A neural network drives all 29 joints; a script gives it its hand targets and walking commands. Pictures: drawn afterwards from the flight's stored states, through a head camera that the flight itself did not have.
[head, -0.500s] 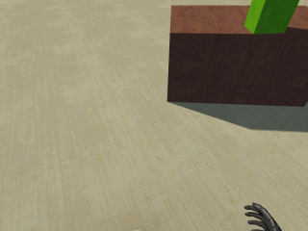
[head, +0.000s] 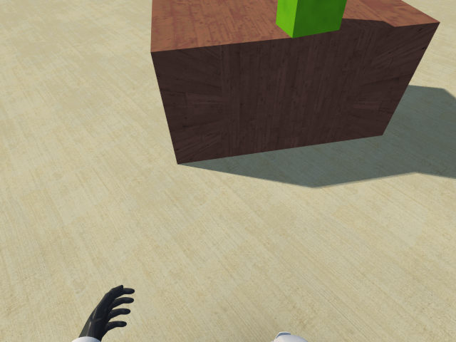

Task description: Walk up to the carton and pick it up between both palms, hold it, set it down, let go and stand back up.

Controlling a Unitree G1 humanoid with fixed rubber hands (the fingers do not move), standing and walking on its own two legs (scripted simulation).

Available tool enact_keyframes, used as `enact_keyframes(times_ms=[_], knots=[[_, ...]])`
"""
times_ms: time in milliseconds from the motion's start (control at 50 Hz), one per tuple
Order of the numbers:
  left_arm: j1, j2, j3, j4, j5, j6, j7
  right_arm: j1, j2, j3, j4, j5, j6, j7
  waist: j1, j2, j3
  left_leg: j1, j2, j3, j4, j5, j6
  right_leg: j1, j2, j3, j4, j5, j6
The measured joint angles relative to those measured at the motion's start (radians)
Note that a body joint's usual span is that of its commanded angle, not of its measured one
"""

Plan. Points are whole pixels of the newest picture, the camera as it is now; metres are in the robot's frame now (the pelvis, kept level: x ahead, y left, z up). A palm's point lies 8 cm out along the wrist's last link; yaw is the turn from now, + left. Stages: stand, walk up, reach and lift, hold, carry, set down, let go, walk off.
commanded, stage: walk up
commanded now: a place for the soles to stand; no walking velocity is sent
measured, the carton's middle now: out of the picture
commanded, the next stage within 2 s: none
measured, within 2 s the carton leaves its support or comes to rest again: neither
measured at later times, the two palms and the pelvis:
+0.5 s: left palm (123, 291) +0.28 +0.22 -0.11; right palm (372, 215) +0.37 -0.32 -0.05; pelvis +0.24 -0.05 +0.01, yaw +2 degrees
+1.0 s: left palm (183, 190) +0.51 +0.10 -0.08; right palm (375, 140) +0.61 -0.43 -0.06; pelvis +0.47 -0.18 +0.02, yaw +4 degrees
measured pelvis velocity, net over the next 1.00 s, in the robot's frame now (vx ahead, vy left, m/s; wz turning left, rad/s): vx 0.47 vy -0.18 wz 0.06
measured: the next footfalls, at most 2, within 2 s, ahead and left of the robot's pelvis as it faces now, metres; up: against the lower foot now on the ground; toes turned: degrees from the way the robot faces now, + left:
left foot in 0.38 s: +0.33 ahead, +0.07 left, +0.00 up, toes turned +7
right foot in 0.76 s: +0.53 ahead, -0.28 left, +0.00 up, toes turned -5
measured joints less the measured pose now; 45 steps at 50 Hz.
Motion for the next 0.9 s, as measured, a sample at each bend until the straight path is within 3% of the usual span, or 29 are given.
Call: enact_keyframes(times_ms=[40, 100, 200, 320, 360, 380, 420, 460, 500, 600, 680, 740, 780, 840, 900], knots=[[0.019, -0.010, -0.013, 0.026, -0.012, 0.007, 0.028, -0.034, 0.007, 0.005, -0.022, 0.014, 0.026, 0.003, 0.020, 0.020, 0.013, -0.131, -0.042, -0.081, 0.286, 0.001, 0.015, 0.026, 0.012, -0.023, 0.045, -0.066, 0.005], [0.084, -0.014, -0.016, 0.075, -0.018, 0.021, 0.054, -0.108, 0.021, 0.007, -0.064, 0.026, 0.032, 0.010, 0.056, 0.034, 0.011, -0.290, -0.069, -0.065, 0.414, 0.088, 0.012, 0.111, 0.026, -0.048, -0.028, -0.083, -0.006], [0.195, 0.003, -0.006, 0.138, -0.009, 0.017, 0.055, -0.193, 0.037, 0.002, -0.106, 0.029, 0.022, 0.026, 0.130, 0.032, -0.025, -0.413, -0.078, 0.001, 0.182, 0.170, -0.010, 0.233, 0.055, -0.075, -0.157, -0.102, -0.027], [0.276, 0.030, -0.004, 0.176, -0.009, 0.022, 0.038, -0.251, 0.060, -0.008, -0.146, 0.029, 0.008, 0.028, 0.185, 0.004, -0.038, -0.366, -0.118, 0.046, -0.128, 0.314, 0.018, 0.335, 0.069, -0.094, -0.169, -0.198, -0.018], [0.302, 0.034, -0.010, 0.178, -0.008, 0.029, 0.036, -0.254, 0.060, -0.011, -0.172, 0.026, -0.004, 0.019, 0.183, -0.003, -0.040, -0.303, -0.145, 0.050, -0.200, 0.322, 0.041, 0.345, 0.063, -0.095, -0.105, -0.269, -0.009], [0.315, 0.032, -0.014, 0.174, -0.005, 0.032, 0.035, -0.256, 0.055, -0.011, -0.186, 0.017, -0.013, 0.012, 0.175, -0.003, -0.038, -0.285, -0.151, 0.043, -0.210, 0.335, 0.057, 0.320, 0.057, -0.094, -0.017, -0.310, -0.009], [0.307, 0.030, -0.019, 0.164, 0.007, 0.052, 0.035, -0.255, 0.057, -0.005, -0.184, 0.003, -0.016, -0.011, 0.147, -0.022, -0.016, -0.293, -0.157, 0.044, -0.126, 0.309, 0.051, 0.218, 0.059, -0.037, 0.258, -0.347, 0.005], [0.279, 0.031, -0.020, 0.140, 0.017, 0.076, 0.034, -0.230, 0.059, 0.002, -0.159, 0.002, -0.010, -0.031, 0.127, -0.040, -0.004, -0.262, -0.150, 0.047, -0.111, 0.258, 0.037, 0.099, 0.061, 0.005, 0.478, -0.308, 0.020], [0.237, 0.032, -0.014, 0.108, 0.018, 0.082, 0.028, -0.194, 0.058, 0.007, -0.125, 0.001, -0.010, -0.037, 0.103, -0.054, 0.004, -0.210, -0.135, 0.052, -0.149, 0.259, 0.026, -0.002, 0.042, 0.027, 0.541, -0.247, 0.040], [0.122, 0.019, -0.007, 0.053, 0.006, 0.074, -0.007, -0.115, 0.033, 0.007, -0.042, 0.002, -0.029, -0.028, 0.046, -0.057, 0.014, -0.084, -0.103, 0.054, -0.246, 0.225, -0.012, -0.137, -0.035, 0.063, 0.340, -0.123, 0.063], [0.041, 0.001, -0.005, 0.031, -0.002, 0.056, -0.024, -0.071, 0.010, -0.005, -0.013, 0.004, -0.032, -0.021, 0.009, -0.031, 0.024, -0.010, -0.062, 0.046, -0.271, 0.183, -0.040, -0.118, -0.054, 0.052, 0.108, -0.007, 0.038], [0.017, -0.007, 0.002, 0.018, -0.005, 0.041, -0.024, -0.036, -0.001, -0.011, -0.011, 0.001, -0.017, -0.018, -0.006, -0.012, 0.013, 0.026, -0.022, 0.032, -0.235, 0.112, -0.049, -0.028, -0.034, 0.018, -0.011, -0.005, 0.007], [0.017, -0.001, 0.006, 0.007, -0.004, 0.022, -0.010, -0.014, -0.002, -0.009, -0.022, -0.002, 0.000, -0.016, 0.001, -0.001, 0.010, -0.012, 0.009, 0.001, -0.082, 0.056, -0.012, 0.030, -0.009, -0.005, -0.029, -0.012, 0.002], [0.036, -0.009, -0.007, 0.030, -0.017, 0.027, 0.024, -0.055, 0.008, -0.003, -0.040, 0.021, 0.036, -0.016, 0.034, 0.021, 0.027, -0.174, -0.056, -0.104, 0.312, -0.015, 0.009, 0.049, 0.010, -0.035, 0.048, -0.092, 0.011], [0.089, -0.010, -0.010, 0.072, -0.015, 0.042, 0.050, -0.120, 0.023, 0.001, -0.074, 0.033, 0.038, -0.014, 0.073, 0.026, 0.024, -0.304, -0.096, -0.072, 0.409, 0.050, 0.008, 0.121, 0.021, -0.058, -0.025, -0.091, -0.003]])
